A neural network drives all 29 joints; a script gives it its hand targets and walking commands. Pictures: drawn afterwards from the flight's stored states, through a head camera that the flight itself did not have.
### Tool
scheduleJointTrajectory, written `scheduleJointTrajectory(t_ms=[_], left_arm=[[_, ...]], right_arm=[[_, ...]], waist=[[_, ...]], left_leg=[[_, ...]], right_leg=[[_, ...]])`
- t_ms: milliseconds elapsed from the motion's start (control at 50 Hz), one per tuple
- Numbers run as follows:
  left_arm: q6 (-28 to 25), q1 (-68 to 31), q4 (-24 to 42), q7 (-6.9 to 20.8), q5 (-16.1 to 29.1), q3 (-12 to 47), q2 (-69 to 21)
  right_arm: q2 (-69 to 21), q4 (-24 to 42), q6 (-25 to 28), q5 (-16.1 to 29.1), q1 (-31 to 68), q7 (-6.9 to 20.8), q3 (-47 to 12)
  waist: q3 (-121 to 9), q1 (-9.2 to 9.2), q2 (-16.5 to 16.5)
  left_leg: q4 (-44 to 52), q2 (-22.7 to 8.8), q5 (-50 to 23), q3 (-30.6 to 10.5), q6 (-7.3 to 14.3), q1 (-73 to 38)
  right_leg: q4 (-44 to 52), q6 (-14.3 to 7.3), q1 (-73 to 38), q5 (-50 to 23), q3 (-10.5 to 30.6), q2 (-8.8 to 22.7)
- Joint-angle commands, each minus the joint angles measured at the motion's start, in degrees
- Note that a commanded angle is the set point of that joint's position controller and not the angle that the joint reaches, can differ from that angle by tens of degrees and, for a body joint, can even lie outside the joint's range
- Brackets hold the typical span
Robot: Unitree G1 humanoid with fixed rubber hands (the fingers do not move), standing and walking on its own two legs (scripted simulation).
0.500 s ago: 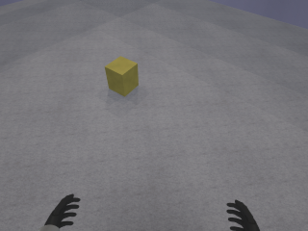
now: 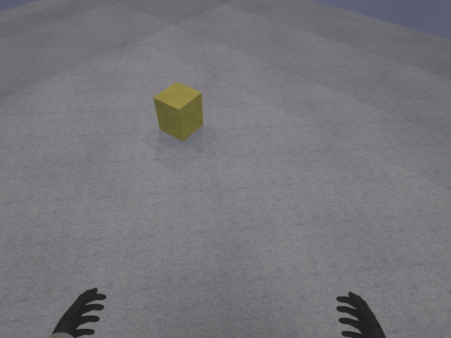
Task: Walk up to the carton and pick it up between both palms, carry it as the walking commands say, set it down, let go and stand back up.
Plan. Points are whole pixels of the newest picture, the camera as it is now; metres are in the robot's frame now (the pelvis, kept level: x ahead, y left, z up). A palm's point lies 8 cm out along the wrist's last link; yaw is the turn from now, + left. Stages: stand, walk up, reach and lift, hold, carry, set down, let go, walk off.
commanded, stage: stand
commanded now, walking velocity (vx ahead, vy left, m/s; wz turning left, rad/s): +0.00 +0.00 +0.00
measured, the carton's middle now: (179, 111) +1.45 +0.33 -0.63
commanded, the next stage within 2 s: walk up in 1.84 s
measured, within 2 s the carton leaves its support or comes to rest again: neither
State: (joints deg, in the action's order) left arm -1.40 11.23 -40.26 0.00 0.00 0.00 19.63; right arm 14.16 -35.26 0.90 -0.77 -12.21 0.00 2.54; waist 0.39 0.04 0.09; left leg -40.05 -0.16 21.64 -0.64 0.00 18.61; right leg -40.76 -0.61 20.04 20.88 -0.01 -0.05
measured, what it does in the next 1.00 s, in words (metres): stands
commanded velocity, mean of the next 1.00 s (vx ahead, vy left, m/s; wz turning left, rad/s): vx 0.00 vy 0.00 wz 0.00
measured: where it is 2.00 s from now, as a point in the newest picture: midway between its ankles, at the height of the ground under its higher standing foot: outside the picture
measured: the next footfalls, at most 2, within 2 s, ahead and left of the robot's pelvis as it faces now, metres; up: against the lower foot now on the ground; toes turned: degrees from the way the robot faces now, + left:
none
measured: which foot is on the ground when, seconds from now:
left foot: down 0.00-1.00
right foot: down 0.00-1.00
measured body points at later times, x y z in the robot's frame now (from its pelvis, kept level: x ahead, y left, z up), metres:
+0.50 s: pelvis +0.00 +0.00 +0.00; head +0.01 +0.00 +0.45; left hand +0.14 +0.29 -0.09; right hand +0.15 -0.26 -0.09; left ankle +0.00 +0.13 -0.72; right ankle +0.01 -0.11 -0.72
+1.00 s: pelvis -0.01 +0.00 +0.00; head +0.00 +0.00 +0.45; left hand +0.12 +0.29 -0.10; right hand +0.13 -0.26 -0.09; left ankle +0.00 +0.13 -0.72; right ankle +0.01 -0.11 -0.72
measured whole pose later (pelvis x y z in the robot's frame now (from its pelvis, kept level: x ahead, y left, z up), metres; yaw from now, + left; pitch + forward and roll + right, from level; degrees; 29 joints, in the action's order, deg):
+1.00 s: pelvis -0.01 +0.00 +0.00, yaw +0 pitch +0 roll +0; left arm -2.0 11.2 -44.0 0.0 0.0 0.0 20.2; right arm 14.5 -39.0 0.9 -0.8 -12.2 0.0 3.2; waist 0.4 0.0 0.1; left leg -39.4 -0.2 20.4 -0.6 0.0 18.7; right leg -39.2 -0.7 19.7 19.3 0.0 -0.1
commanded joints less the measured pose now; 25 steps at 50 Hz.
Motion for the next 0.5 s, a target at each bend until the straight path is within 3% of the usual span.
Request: scheduleJointTrajectory(t_ms=[0,20,40,60,80,100,140,160,180,220,240,260,280,300,320,360,380,400,420,440,460,480], left_arm=[[-2.8,-2.5,3.1,-0.2,-1.3,-3.9,11.0],[-2.2,-3.8,2.3,-0.6,-1.3,-4.0,11.2],[-2.5,-3.5,2.8,-0.5,-1.2,-3.9,11.7],[-2.8,-4.7,3.4,-0.8,-2.0,-4.3,10.7],[-2.7,-3.9,3.0,-0.7,-1.7,-4.2,12.1],[-3.0,-2.4,3.7,-0.6,-1.7,-4.1,10.3],[-3.2,-3.5,4.4,-0.6,-1.3,-4.3,11.6],[-3.2,-2.7,3.7,-0.6,-1.4,-3.8,10.5],[-2.9,-3.7,3.0,-0.5,-1.3,-4.4,12.4],[-2.9,-3.7,2.9,-0.7,-1.7,-4.5,12.1],[-3.1,-3.6,3.1,-0.8,-1.2,-4.0,10.6],[-3.2,-3.0,2.0,-0.6,-1.6,-4.2,12.1],[-3.1,-2.8,2.6,-0.7,-1.1,-4.2,11.1],[-3.2,-3.5,2.5,-0.7,-1.0,-3.9,11.3],[-2.7,-4.2,2.4,-0.7,-2.2,-3.9,11.6],[-2.9,-2.6,1.5,-0.9,-1.4,-4.0,11.6],[-2.5,-3.1,1.4,-0.7,-1.4,-3.6,11.6],[-3.0,-3.5,2.4,-0.6,-1.3,-3.8,10.4],[-3.4,-2.5,2.2,-0.3,-1.2,-3.9,10.8],[-3.4,-4.0,2.3,-0.5,-1.3,-3.8,11.4],[-3.2,-2.5,1.1,-0.6,-1.2,-3.7,11.8],[-3.2,-3.2,1.1,-0.8,-1.4,-4.2,12.7]], right_arm=[[15.8,0.6,2.6,-0.7,3.7,-0.3,3.5],[14.5,1.4,2.3,-0.4,4.9,-0.3,3.6],[15.4,0.2,2.3,-1.1,2.7,-0.2,3.5],[14.2,0.2,2.5,-0.6,3.0,-0.3,3.1],[15.3,-0.2,2.5,-0.4,3.2,-0.2,3.4],[14.3,0.2,2.5,-0.1,3.3,-0.2,3.7],[14.6,0.8,2.7,-0.5,3.0,-0.2,3.8],[14.3,0.0,2.8,0.0,2.0,-0.1,4.1],[15.4,-0.3,2.5,-0.4,2.0,0.0,4.2],[14.8,0.0,2.2,-0.1,2.5,-0.2,3.7],[14.5,-0.9,2.4,-0.8,2.1,-0.3,3.6],[15.2,-0.2,2.5,-0.8,2.5,-0.3,3.9],[15.8,0.0,2.4,-0.6,2.9,-0.3,3.8],[14.7,-0.1,2.5,-0.4,2.9,0.0,4.2],[16.2,-0.3,2.4,-0.4,3.4,0.0,4.0],[16.8,-0.9,2.4,-0.9,3.0,-0.2,4.3],[13.9,-0.7,2.4,-0.3,4.3,-0.2,3.8],[14.5,-0.5,2.4,0.1,3.2,-0.3,3.5],[14.8,-1.1,2.6,-0.2,1.9,-0.5,3.7],[14.8,-1.7,2.7,-0.3,3.1,-0.4,3.3],[14.9,-1.6,2.5,0.0,3.0,-0.7,3.9],[14.7,-2.0,2.5,0.2,1.4,-0.5,3.3]], waist=[[-2.3,-1.31,3.3],[-1.3,-0.28,1.6],[-3.2,-0.45,0.7],[-2.3,-0.21,3.3],[-4.4,-0.27,0.4],[-5.1,0.22,1.9],[-3.4,-0.03,-1.2],[-9.0,0.45,-0.3],[-3.8,-0.24,-1.3],[-3.7,0.85,-1.3],[-5.0,0.18,0.8],[-5.4,0.54,1.6],[-3.3,-0.27,1.9],[-4.2,0.35,-1.3],[-0.1,0.28,1.3],[-3.6,-0.42,3.5],[-5.5,0.06,-0.4],[-2.7,0.11,2.8],[-3.3,-0.33,-1.8],[-5.7,0.37,-0.5],[-4.5,0.64,1.6],[-4.5,0.36,1.1]], left_leg=[[7.9,-5.1,-10.1,-5.7,4.5,1.3],[7.5,-4.3,-9.5,-5.2,4.3,1.0],[6.8,-5.3,-12.7,-5.7,4.4,-1.7],[8.1,-4.3,-12.3,-4.7,3.9,0.0],[7.5,-5.2,-12.7,-6.0,4.4,-1.8],[6.5,-4.6,-11.8,-5.2,4.7,-2.1],[5.3,-4.3,-14.4,-4.9,4.3,-0.3],[4.7,-5.2,-15.5,-5.7,4.3,-3.9],[5.2,-4.2,-13.6,-4.1,4.1,-1.8],[6.1,-4.9,-14.3,-4.0,3.9,-3.7],[6.4,-5.0,-14.6,-5.7,4.8,-3.8],[6.4,-4.3,-14.1,-4.2,4.2,-2.9],[7.1,-4.9,-12.7,-5.0,4.6,-1.8],[7.1,-4.5,-12.5,-5.4,4.5,-1.8],[7.8,-4.6,-11.7,-5.0,3.9,-1.0],[8.1,-5.0,-12.8,-5.6,4.3,-1.4],[7.9,-5.3,-12.9,-5.5,4.2,-2.6],[7.4,-4.9,-14.4,-5.0,4.3,-1.3],[7.6,-5.2,-14.2,-4.6,4.1,-2.3],[6.3,-5.2,-16.5,-5.4,4.6,-3.9],[6.1,-4.9,-16.3,-3.4,4.1,-4.2],[5.7,-4.9,-18.3,-5.2,4.6,-3.0]], right_leg=[[5.0,-4.7,-2.0,-11.2,7.0,5.0],[6.4,-4.0,-2.2,-11.1,5.9,5.0],[5.2,-4.2,-2.6,-12.7,5.3,5.1],[5.2,-4.4,-2.7,-12.5,5.9,4.5],[6.7,-4.3,-3.2,-12.5,5.5,5.1],[7.0,-4.4,-3.6,-12.5,6.8,5.6],[6.9,-4.9,-3.8,-15.7,7.0,6.4],[5.5,-5.1,-4.8,-16.4,7.1,6.4],[6.3,-4.0,-2.9,-17.5,6.0,5.6],[7.7,-3.7,-3.6,-18.1,6.8,5.9],[6.6,-4.2,-3.9,-16.7,7.0,5.4],[5.5,-3.9,-3.2,-16.1,6.1,5.2],[6.7,-4.7,-2.5,-12.6,7.3,5.7],[6.5,-4.0,-2.3,-13.1,6.3,5.3],[7.7,-4.1,-0.7,-11.8,6.5,4.8],[6.5,-3.8,-4.2,-12.9,6.4,5.0],[7.2,-4.1,-4.8,-13.9,6.1,5.8],[7.3,-4.1,-3.8,-14.6,6.7,5.5],[6.7,-3.5,-4.4,-15.5,5.7,4.7],[7.4,-4.0,-4.3,-17.9,6.4,5.2],[6.1,-3.6,-3.1,-17.7,5.8,4.8],[5.9,-4.6,-3.1,-17.9,6.8,5.6]])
